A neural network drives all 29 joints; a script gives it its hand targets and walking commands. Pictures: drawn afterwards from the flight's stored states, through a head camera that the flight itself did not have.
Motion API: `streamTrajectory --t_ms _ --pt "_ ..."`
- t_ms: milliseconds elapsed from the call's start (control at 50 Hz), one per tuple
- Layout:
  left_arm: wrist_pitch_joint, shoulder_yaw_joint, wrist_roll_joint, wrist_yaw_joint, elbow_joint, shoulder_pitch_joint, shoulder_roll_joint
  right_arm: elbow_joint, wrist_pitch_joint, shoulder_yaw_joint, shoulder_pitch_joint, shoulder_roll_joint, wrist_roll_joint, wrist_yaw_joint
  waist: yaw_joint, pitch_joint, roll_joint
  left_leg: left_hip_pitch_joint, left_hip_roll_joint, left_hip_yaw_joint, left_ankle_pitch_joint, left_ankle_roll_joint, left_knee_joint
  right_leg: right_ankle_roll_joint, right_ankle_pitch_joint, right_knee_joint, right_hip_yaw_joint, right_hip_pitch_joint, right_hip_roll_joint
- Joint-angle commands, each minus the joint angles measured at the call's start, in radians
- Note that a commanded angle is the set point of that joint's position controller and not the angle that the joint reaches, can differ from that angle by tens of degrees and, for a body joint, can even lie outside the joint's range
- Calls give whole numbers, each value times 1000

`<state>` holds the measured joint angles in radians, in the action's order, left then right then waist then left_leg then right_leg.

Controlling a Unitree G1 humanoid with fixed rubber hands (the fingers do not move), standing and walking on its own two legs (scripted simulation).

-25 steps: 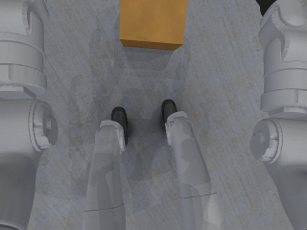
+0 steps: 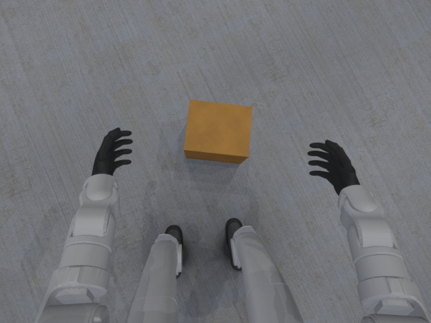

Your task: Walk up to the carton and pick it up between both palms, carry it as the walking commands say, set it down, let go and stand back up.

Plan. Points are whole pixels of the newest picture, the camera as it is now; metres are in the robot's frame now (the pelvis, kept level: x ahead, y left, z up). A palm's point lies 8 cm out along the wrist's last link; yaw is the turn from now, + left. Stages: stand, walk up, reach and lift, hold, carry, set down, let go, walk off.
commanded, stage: let go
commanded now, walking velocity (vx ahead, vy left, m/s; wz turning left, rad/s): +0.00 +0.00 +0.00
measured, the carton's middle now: (217, 134) +0.55 -0.08 -0.63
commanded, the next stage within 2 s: stand in 0.94 s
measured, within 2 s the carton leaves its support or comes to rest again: neither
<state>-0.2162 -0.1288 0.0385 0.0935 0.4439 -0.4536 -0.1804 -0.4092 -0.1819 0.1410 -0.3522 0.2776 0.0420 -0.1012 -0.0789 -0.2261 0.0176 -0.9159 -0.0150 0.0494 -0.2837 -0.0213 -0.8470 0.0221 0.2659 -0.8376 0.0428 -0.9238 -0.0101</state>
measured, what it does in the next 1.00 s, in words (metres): rises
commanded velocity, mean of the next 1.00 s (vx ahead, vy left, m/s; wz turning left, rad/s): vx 0.00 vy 0.00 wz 0.00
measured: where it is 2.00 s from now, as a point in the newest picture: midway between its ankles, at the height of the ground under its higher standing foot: (205, 257)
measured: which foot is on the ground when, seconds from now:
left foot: down 0.00-1.00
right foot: down 0.00-1.00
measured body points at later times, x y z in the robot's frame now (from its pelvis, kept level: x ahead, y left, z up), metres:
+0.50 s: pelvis +0.08 +0.01 +0.05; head +0.14 +0.03 +0.50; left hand +0.26 +0.24 -0.04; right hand +0.25 -0.22 -0.03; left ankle +0.06 +0.13 -0.69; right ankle +0.07 -0.13 -0.69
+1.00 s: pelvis +0.08 -0.01 +0.05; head +0.09 +0.00 +0.50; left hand +0.25 +0.23 -0.04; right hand +0.25 -0.25 -0.03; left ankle +0.06 +0.13 -0.69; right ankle +0.07 -0.13 -0.69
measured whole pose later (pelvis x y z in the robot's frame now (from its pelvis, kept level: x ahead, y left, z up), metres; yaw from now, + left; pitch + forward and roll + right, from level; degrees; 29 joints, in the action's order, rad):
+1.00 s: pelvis +0.08 -0.01 +0.05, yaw +0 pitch -3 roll +0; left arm -0.06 0.00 0.02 -0.01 0.54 0.21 -0.23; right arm -0.48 -0.17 0.02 0.20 0.24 -0.02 -0.01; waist 0.00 -0.06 0.00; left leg -0.13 0.01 0.06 -0.31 -0.03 -0.50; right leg 0.00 0.29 -0.48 0.03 -0.14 -0.02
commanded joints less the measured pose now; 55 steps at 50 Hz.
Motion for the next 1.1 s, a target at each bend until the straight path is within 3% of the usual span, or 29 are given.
streamTrajectory --t_ms 0,60,120,140,180,220,280,320,460,500,620,740,760,780,800,840,860,920,940,980,1020,1060,1080 --pt "78 -40 37 -35 -22 71 -88 25 70 6 105 65 -34 -10 13 820 31 356 -50 -74 38 1 167 17 -167 154 -52 523 -32" --pt "116 -41 38 -57 17 106 -109 -15 98 1 122 64 -26 -13 53 654 -25 396 -44 -76 -31 0 243 9 -65 211 -62 494 -22" --pt "143 -20 16 -81 78 221 -79 -26 124 -17 231 47 -35 4 36 566 -7 483 -38 -80 32 -2 296 5 -106 288 -63 554 -23" --pt "155 -4 5 -86 82 210 -86 -48 131 -21 229 47 -29 6 32 489 -36 481 -37 -82 26 -6 315 3 -90 307 -65 528 -20" --pt "176 19 -13 -92 88 276 -82 -26 147 -30 287 44 -35 12 39 475 -29 538 -38 -76 96 -10 339 4 -149 323 -71 580 -27" --pt "196 43 -30 -104 41 329 -72 -15 157 -42 372 34 -41 21 18 473 -3 577 -37 -68 174 -4 349 5 -227 343 -67 642 -33" --pt "212 45 -23 -110 3 411 -89 21 170 -45 450 28 -45 21 45 473 -23 653 -39 -52 290 -6 372 12 -305 362 -70 710 -40" --pt "215 47 -18 -114 -29 444 -86 45 178 -36 477 29 -57 21 43 452 -27 683 -41 -41 355 -11 384 16 -331 379 -75 730 -48" --pt "191 62 -12 -126 -124 639 -105 85 172 -37 548 45 -43 10 78 361 -79 814 -34 -18 431 -46 457 1 -298 442 -78 811 -69" --pt "175 66 -15 -129 -121 654 -104 82 155 -48 532 54 -42 10 76 288 -67 796 -31 -20 359 -45 484 -2 -248 455 -78 826 -68" --pt "139 89 -38 -148 -113 654 -95 64 114 -49 528 42 -45 15 56 218 -20 803 -34 -29 304 -34 490 -6 -235 466 -75 871 -66" --pt "135 83 -35 -141 -91 643 -112 64 42 -58 524 51 -57 40 62 214 -21 838 -37 -44 345 -25 471 0 -291 451 -63 884 -70" --pt "137 88 -33 -138 -85 639 -122 64 23 -54 512 54 -68 49 78 200 -21 824 -34 -51 330 -24 474 2 -283 448 -66 884 -70" --pt "142 92 -46 -135 -80 640 -114 78 15 -61 519 54 -66 55 67 227 -12 843 -38 -55 360 -20 453 3 -330 435 -62 882 -69" --pt "145 87 -44 -131 -67 652 -124 71 1 -67 531 51 -72 62 84 237 -23 845 -36 -57 365 -18 448 5 -349 428 -58 886 -65" --pt "154 91 -53 -124 -74 637 -128 92 -19 -77 518 59 -79 77 81 231 1 851 -39 -53 380 -15 435 6 -390 419 -55 849 -68" --pt "153 97 -51 -121 -69 640 -130 75 -33 -77 539 48 -81 83 89 234 -37 859 -37 -53 347 -21 428 1 -365 421 -59 847 -63" --pt "146 94 -58 -111 -48 640 -137 95 -48 -86 521 62 -83 97 95 215 -17 880 -45 -43 345 -18 407 7 -380 420 -62 808 -68" --pt "175 38 9 -84 68 684 -277 -34 49 -36 534 165 -51 111 84 384 -20 765 36 -31 372 -13 355 6 -442 375 -33 816 45" --pt "200 40 18 -77 89 692 -273 -63 122 -40 555 168 -73 112 77 394 -8 802 42 -18 325 9 351 -8 -423 375 -14 806 58" --pt "219 40 17 -81 113 668 -267 -97 150 -47 528 147 -80 102 87 341 -23 727 48 6 248 15 367 -10 -299 390 -14 777 56" --pt "227 45 11 -87 137 643 -266 -122 171 -48 524 155 -80 90 70 289 -30 716 52 24 208 18 373 -15 -234 414 5 711 57" --pt "233 43 11 -90 149 637 -268 -134 174 -49 529 152 -77 91 76 287 -9 708 55 28 194 16 377 -20 -213 416 9 706 61"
